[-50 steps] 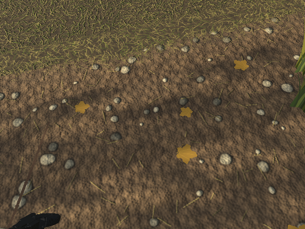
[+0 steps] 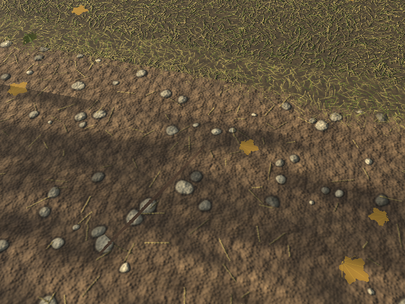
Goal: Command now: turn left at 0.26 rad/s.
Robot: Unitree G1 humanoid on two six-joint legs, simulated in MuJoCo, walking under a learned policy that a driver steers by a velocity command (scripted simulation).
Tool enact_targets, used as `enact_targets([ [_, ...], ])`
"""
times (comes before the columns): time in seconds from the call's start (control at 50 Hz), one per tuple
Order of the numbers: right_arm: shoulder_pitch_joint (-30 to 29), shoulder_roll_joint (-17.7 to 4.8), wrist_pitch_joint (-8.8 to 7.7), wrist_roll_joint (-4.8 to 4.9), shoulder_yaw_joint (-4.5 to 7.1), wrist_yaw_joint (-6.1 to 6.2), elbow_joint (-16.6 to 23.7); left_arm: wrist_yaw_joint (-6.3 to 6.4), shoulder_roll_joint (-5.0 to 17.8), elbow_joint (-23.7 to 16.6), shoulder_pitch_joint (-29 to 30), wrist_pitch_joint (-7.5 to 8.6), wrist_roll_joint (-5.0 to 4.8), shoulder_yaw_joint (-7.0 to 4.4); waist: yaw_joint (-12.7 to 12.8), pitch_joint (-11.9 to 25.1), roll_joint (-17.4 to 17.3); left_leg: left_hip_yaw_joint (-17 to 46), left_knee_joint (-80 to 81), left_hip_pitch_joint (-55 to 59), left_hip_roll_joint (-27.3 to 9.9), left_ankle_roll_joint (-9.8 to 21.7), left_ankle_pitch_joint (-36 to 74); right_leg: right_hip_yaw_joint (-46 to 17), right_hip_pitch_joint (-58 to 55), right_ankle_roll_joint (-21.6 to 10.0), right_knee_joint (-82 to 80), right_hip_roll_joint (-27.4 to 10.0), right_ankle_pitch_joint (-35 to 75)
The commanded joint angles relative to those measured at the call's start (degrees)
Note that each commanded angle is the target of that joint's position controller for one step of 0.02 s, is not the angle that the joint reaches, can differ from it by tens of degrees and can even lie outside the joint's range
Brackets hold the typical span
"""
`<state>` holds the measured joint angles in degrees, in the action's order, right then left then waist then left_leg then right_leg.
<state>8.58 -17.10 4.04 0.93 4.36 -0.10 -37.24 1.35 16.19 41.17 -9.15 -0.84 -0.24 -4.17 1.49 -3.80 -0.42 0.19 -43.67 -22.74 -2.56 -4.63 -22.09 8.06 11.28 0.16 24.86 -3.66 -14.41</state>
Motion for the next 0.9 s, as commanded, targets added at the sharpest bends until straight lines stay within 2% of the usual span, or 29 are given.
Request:
enact_targets([
  [0.02, 2.6, -4.0, -0.84, -0.51, 1.13, -0.16, 3.3, -0.62, 10.0, -2.3, 2.1, 0.72, -1.57, -2.20, -2.4, 7.6, 8.8, -2.7, 16.7, 8.5, 2.6, 3.6, 8.2, -9.9, -4.6, -11.2, -1.1, -12.2, 25.0],
  [0.04, 4.7, -4.6, -0.95, -0.84, 1.17, 0.04, 2.3, -1.03, 7.2, -0.8, 0.1, 1.08, -1.66, -1.01, -3.4, 8.1, 6.2, -1.3, 25.8, 17.1, 2.3, 5.2, 17.4, -8.3, -0.2, -7.6, 1.3, -10.1, 20.6],
  [0.06, 6.9, -7.6, -1.13, -1.37, 1.42, 0.78, 1.9, -1.73, 2.8, -0.4, -2.2, 1.76, 0.61, 0.80, -2.0, 12.3, -2.5, 8.9, 25.0, 28.9, -6.5, 6.9, 35.2, -4.9, 7.0, -2.0, 7.8, -5.9, 6.7],
  [0.08, 2.8, -8.3, -1.49, -2.70, 0.56, 1.38, 3.4, -2.49, 0.0, -0.9, -4.5, 2.21, 2.39, 1.98, 1.0, 12.8, -13.4, 17.2, 21.6, 28.0, -17.3, 15.1, 47.5, -4.4, 12.9, 2.8, 12.4, -2.1, -17.2],
  [0.1, 1.6, -4.6, -2.44, -3.63, -0.11, 0.83, 3.0, -1.86, 4.8, -0.7, -0.8, 1.55, 1.02, 0.83, -2.5, 13.0, -9.3, 16.2, 23.1, 20.3, -17.5, 20.2, 38.0, -8.3, 10.0, 4.3, 16.5, -2.7, -20.6],
  [0.12, -0.7, -4.6, -3.33, -3.81, -0.24, 0.47, 2.4, -1.56, 7.1, -0.8, 0.7, 1.01, -0.25, 0.09, -1.9, 9.9, -8.8, 13.5, 24.3, 18.4, -14.8, 19.2, 32.4, -8.9, 10.9, 4.4, 19.4, -2.1, -19.2],
  [0.14, -1.9, -5.7, -3.94, -3.56, 0.20, 0.53, 1.8, -0.97, 7.8, 0.0, 0.7, 0.44, -0.57, -0.40, -2.1, 8.3, -9.2, 11.9, 25.1, 17.9, -13.4, 17.8, 29.1, -9.5, 12.9, 4.5, 22.3, -1.4, -18.1],
  [0.18, -3.0, -7.0, -4.67, -2.45, 0.63, 1.06, 0.9, 0.06, 9.9, 1.6, -2.1, -0.94, -0.60, -1.69, -1.6, 5.9, -9.3, 9.3, 25.3, 14.8, -13.6, 17.4, 32.5, -11.6, 14.0, 5.1, 30.6, -0.2, -16.1],
  [0.2, -2.9, -7.2, -4.64, -2.24, 0.77, 1.41, 0.6, 0.35, 9.9, 2.0, -3.3, -1.24, -0.99, -2.04, -1.4, 5.4, -8.6, 8.0, 25.5, 14.1, -13.8, 17.9, 33.5, -11.4, 14.7, 5.3, 34.9, 0.9, -15.7],
  [0.24, -3.4, -5.9, -4.33, -2.00, 0.61, 2.07, 0.2, 0.95, 8.9, 2.2, -4.3, -1.67, -1.50, -2.33, -1.4, 5.0, -7.4, 6.0, 26.3, 15.0, -14.1, 18.4, 31.3, -11.5, 17.7, 5.7, 39.5, 1.5, -14.0],
  [0.3, -3.9, -4.4, -3.89, -2.01, 0.42, 2.79, -0.6, 1.19, 6.5, 0.9, -2.3, -2.18, -1.16, -1.88, -2.0, 4.6, -6.5, 4.0, 26.8, 17.6, -14.3, 18.3, 27.0, -10.6, 19.9, 6.3, 35.4, 0.3, -11.0],
  [0.36, -4.5, -5.7, -3.48, -2.05, 1.07, 2.92, -1.2, 0.26, 4.8, -0.9, -0.7, -2.26, -0.76, -1.00, -2.7, 5.6, -6.5, 2.2, 26.4, 18.0, -14.9, 18.6, 25.9, -8.5, 16.6, 5.9, 27.7, -0.9, -10.6],
  [0.44, -4.3, -8.4, -3.11, -1.44, 2.06, 2.22, -2.1, -1.11, 5.9, -2.6, -1.1, -2.43, -0.75, -1.02, -2.4, 6.6, -7.0, 1.4, 25.0, 17.7, -17.1, 19.0, 30.1, -5.5, 12.1, 3.8, 21.1, -0.4, -11.0],
  [0.48, -5.1, -9.2, -3.14, -0.70, 2.35, 2.01, -2.4, -1.72, 6.2, -3.0, -2.2, -2.70, -0.83, -1.24, -1.3, 6.9, -7.3, 0.6, 23.0, 17.4, -17.6, 17.5, 30.5, -4.5, 9.4, 2.0, 16.4, 0.0, -8.8],
  [0.52, -5.6, -9.0, -3.03, 0.39, 2.43, 1.93, -3.1, -2.09, 6.3, -2.3, -5.4, -2.86, -0.69, -1.65, 0.9, 7.5, -6.5, -2.9, 17.8, 14.6, -15.7, 13.3, 26.3, -2.6, 2.3, -0.8, 5.5, 2.1, -0.2],
  [0.54, -2.2, -7.2, -3.07, 0.19, 2.15, 1.68, -4.6, -1.62, 8.6, -1.9, -7.0, -2.78, -0.39, -2.52, 0.8, 7.6, -1.8, -6.4, 11.3, 10.2, -12.6, 9.0, 18.4, -5.9, -3.6, -3.1, -0.4, 2.2, 8.8],
  [0.56, -2.4, -3.9, -3.29, -2.31, 1.16, 1.34, -3.3, -0.38, 15.8, -2.7, -9.0, -2.44, -0.41, -4.36, -0.2, 8.1, 15.1, -12.3, -6.3, -4.5, -5.1, 2.6, -1.1, -24.6, -13.2, -9.0, -3.1, -11.0, 31.9],
  [0.58, -8.8, -4.2, -3.35, -2.27, 1.02, 1.87, -0.1, -0.93, 17.4, -4.3, -8.4, -1.06, 1.53, -4.12, 2.6, 8.7, 17.5, -4.3, -19.5, -13.6, 2.9, 0.3, -19.0, -38.4, -10.1, -21.1, -5.6, -20.2, 35.3],
  [0.6, -9.8, -6.5, -3.16, -1.35, 1.79, 2.08, -0.4, -1.54, 15.0, -4.7, -7.3, 0.45, 1.78, -3.44, 3.0, 9.2, 9.1, 1.5, -25.5, -15.1, 1.6, 0.8, -17.6, -35.1, -9.9, -21.5, -6.6, -18.2, 31.1],
  [0.62, -8.9, -6.6, -3.08, -0.55, 1.99, 2.17, -0.7, -1.40, 13.7, -4.5, -4.9, 1.42, 1.11, -3.06, 1.1, 7.6, 7.4, 2.9, -25.8, -15.9, 0.6, 1.7, -12.1, -30.3, -9.0, -18.3, -6.3, -15.0, 27.0],
  [0.64, -7.2, -6.8, -3.02, -0.77, 2.26, 2.61, -2.0, -1.09, 12.3, -4.9, -2.0, 1.64, 0.03, -2.78, -0.4, 6.6, 4.8, 3.5, -23.8, -16.2, -0.1, 1.8, -7.4, -27.4, -8.6, -15.2, -6.0, -12.1, 23.6],
  [0.66, -6.3, -7.7, -2.98, -1.34, 2.59, 2.95, -2.4, -0.68, 10.8, -5.2, -0.1, 1.52, -0.79, -2.19, -1.2, 6.3, 5.3, 3.9, -22.4, -15.8, -0.3, 1.4, -3.8, -26.1, -8.2, -13.7, -6.0, -10.8, 23.9],
  [0.68, -4.6, -7.5, -3.29, -1.45, 2.66, 2.61, -2.9, -0.27, 10.1, -5.0, -1.5, 1.38, -1.09, -1.88, -1.5, 8.1, 6.2, 3.5, -22.4, -13.9, 0.2, 1.2, -0.4, -25.6, -8.0, -13.5, -7.2, -9.3, 17.9],
  [0.7, -3.8, -7.2, -3.68, -1.11, 2.66, 2.10, -3.0, -0.07, 9.8, -5.0, -2.9, 1.42, -1.14, -1.77, -1.3, 8.8, 6.6, 3.4, -20.7, -14.0, 0.4, 1.2, 2.5, -26.5, -9.0, -13.5, -9.1, -8.4, 7.5],
  [0.74, -5.6, -6.9, -4.51, -0.42, 2.57, 1.48, -2.6, 0.11, 9.6, -5.0, -4.5, 1.84, -0.92, -1.66, -0.1, 6.4, 7.3, 3.5, -14.2, -16.2, 0.6, 1.4, 6.3, -29.6, -9.7, -13.4, -13.3, -8.0, -10.0],
  [0.78, -7.8, -6.7, -5.62, -0.40, 2.45, 1.21, -1.9, 0.40, 10.5, -4.7, -5.5, 2.28, -0.60, -1.82, 0.7, 4.0, 8.0, 4.0, -6.8, -16.7, 1.1, 1.1, 7.8, -31.1, -9.8, -13.4, -14.9, -8.0, -12.4],
  [0.84, -8.7, -5.8, -7.40, -0.49, 2.06, 0.51, -1.9, 0.57, 11.7, -4.5, -6.1, 2.66, -0.66, -2.21, 1.2, 3.3, 8.4, 4.3, 2.2, -13.5, 1.7, 0.4, 10.1, -30.5, -8.2, -13.1, -14.4, -7.1, -10.1],
  [0.9, -9.4, -5.4, -8.75, -0.15, 1.71, -0.33, -1.6, 0.28, 12.4, -4.4, -6.7, 2.66, -0.90, -2.45, 1.9, 2.7, 8.7, 4.0, 8.0, -9.1, 2.6, 0.4, 10.2, -31.3, -4.5, -13.4, -13.2, -6.3, -10.3],
])
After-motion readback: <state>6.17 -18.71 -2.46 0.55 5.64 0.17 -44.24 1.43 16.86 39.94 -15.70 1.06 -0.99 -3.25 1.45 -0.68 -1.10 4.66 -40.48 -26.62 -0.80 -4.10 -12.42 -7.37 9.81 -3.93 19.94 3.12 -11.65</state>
